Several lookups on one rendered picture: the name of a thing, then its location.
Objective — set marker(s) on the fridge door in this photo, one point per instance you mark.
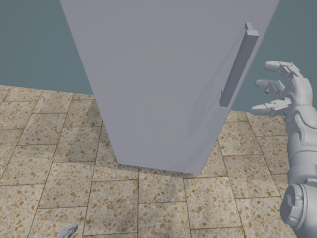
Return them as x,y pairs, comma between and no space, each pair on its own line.
156,69

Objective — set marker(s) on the handle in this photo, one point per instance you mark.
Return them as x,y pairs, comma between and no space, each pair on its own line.
246,47

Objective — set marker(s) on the robot left hand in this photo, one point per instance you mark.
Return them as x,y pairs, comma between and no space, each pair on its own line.
67,232

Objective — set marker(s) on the right robot forearm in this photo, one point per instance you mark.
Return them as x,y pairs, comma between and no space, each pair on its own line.
301,129

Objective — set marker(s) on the robot right hand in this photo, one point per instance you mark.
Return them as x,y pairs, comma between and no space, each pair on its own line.
298,91

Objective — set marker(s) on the robot right upper arm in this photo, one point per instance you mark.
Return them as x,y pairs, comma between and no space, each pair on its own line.
299,210

